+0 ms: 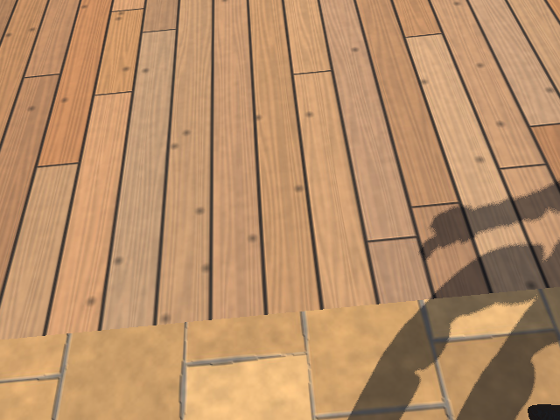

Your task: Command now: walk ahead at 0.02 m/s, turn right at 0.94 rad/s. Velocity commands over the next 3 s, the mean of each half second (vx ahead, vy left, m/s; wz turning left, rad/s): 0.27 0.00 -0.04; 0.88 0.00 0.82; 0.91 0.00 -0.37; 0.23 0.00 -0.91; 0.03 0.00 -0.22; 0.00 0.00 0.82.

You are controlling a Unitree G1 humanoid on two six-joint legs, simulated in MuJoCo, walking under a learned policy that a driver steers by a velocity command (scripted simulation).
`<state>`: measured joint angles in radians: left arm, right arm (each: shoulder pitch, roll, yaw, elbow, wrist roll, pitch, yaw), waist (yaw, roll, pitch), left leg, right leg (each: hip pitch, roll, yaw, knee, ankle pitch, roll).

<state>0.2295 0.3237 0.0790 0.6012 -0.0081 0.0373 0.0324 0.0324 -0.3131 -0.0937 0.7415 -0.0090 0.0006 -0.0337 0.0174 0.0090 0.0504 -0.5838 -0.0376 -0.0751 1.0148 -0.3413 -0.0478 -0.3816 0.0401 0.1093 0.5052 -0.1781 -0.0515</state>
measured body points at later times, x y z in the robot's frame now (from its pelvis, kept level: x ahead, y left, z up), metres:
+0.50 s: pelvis +0.08 +0.02 +0.01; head +0.10 +0.04 +0.46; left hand +0.29 +0.27 -0.06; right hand +0.10 -0.27 -0.11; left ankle +0.06 +0.15 -0.74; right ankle +0.09 -0.12 -0.72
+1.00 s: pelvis +0.35 +0.15 -0.06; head +0.38 +0.17 +0.39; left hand +0.20 +0.39 -0.18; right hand +0.66 +0.02 -0.12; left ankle +0.43 +0.25 -0.74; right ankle +0.14 -0.12 -0.65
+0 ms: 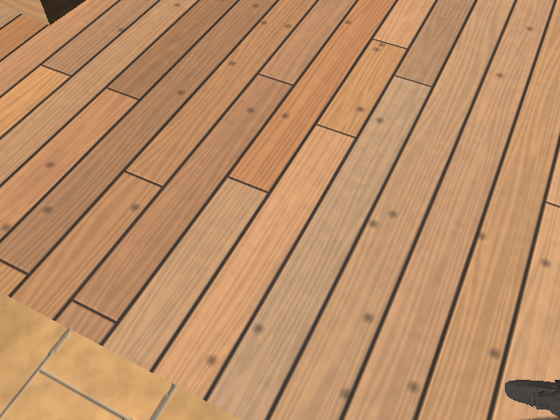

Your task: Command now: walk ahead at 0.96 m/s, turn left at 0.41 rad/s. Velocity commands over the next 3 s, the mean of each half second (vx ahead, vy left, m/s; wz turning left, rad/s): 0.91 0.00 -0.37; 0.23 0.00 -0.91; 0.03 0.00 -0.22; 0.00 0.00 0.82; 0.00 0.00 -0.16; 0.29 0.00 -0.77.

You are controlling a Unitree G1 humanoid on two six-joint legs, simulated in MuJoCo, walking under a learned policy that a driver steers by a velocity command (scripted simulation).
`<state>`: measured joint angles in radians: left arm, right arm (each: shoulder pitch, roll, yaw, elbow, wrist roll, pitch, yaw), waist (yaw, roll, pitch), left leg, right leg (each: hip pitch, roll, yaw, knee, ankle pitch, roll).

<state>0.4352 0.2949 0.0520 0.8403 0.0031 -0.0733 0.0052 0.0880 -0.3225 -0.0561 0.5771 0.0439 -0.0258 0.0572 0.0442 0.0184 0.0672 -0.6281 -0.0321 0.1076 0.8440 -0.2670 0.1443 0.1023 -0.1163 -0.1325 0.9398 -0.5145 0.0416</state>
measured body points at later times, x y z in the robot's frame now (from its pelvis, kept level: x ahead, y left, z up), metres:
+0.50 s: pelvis +0.44 -0.01 +0.02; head +0.46 -0.01 +0.47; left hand +0.60 +0.23 -0.10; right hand +0.49 -0.30 -0.09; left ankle +0.23 +0.12 -0.53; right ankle +0.56 -0.06 -0.68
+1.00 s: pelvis +0.69 +0.00 +0.05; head +0.72 -0.03 +0.50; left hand +1.01 +0.10 -0.03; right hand +0.63 -0.30 -0.04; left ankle +0.83 +0.03 -0.68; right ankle +0.58 -0.07 -0.60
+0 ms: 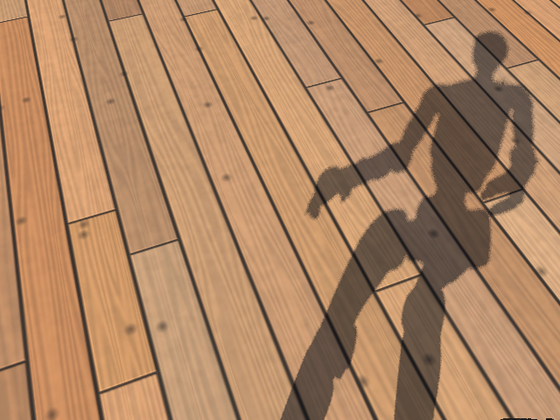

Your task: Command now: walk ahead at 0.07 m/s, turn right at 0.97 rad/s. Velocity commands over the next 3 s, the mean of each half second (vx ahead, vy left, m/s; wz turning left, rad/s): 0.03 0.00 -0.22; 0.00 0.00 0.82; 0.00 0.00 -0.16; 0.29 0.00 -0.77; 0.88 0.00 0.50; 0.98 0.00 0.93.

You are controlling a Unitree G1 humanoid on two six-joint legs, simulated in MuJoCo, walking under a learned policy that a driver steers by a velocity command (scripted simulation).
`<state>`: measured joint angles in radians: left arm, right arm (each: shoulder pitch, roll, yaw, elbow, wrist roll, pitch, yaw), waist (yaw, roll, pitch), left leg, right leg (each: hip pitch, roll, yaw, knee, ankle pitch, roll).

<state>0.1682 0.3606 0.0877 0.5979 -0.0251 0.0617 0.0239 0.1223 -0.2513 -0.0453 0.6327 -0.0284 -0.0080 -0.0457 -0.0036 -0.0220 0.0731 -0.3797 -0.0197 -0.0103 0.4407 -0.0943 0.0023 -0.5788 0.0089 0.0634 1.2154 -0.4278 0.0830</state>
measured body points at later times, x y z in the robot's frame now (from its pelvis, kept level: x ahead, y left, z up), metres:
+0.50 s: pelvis +0.02 -0.03 +0.01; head +0.05 -0.05 +0.46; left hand +0.23 +0.20 -0.07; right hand +0.08 -0.33 -0.12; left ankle +0.02 +0.10 -0.65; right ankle +0.01 -0.13 -0.73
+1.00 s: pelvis +0.03 +0.02 +0.01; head +0.07 +0.06 +0.46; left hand +0.09 +0.35 -0.09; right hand +0.30 -0.19 -0.06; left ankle +0.01 +0.10 -0.73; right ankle +0.14 -0.12 -0.68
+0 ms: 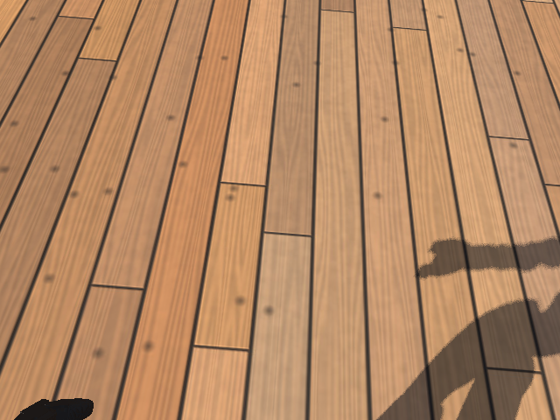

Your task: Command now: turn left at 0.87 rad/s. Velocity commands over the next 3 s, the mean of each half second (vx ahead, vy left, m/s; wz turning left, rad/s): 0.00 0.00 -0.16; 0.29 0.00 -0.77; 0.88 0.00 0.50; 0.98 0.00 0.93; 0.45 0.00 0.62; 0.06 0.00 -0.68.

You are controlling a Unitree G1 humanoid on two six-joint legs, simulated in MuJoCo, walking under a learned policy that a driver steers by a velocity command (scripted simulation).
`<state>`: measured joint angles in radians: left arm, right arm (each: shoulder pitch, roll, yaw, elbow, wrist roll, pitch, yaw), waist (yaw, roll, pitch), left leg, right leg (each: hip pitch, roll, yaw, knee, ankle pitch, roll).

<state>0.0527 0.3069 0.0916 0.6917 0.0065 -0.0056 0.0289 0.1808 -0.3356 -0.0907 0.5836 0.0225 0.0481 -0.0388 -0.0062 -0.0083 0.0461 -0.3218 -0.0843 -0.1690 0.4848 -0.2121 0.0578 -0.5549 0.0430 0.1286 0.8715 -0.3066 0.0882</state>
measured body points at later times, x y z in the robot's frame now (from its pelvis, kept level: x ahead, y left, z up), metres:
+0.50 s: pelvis +0.03 -0.02 -0.01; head +0.07 -0.02 +0.44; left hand +0.24 +0.24 -0.10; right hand +0.12 -0.33 -0.10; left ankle +0.00 +0.08 -0.74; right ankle +0.04 -0.14 -0.72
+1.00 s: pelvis +0.09 -0.15 -0.01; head +0.10 -0.18 +0.44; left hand +0.36 +0.01 -0.09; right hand +0.01 -0.46 -0.12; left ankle +0.09 +0.04 -0.64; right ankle +0.00 -0.19 -0.74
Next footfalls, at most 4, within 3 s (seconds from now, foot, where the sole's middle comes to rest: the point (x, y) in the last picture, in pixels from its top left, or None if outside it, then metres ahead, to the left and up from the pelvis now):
0.16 right None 0.10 -0.14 -0.78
0.88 right None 0.03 -0.21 -0.78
1.34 left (421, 395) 0.48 -0.34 -0.78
1.74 right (519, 294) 0.76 -0.65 -0.78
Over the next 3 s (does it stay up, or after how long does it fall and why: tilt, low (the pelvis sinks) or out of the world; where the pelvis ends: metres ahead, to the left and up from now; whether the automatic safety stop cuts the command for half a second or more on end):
stays up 1.17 -0.46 0.00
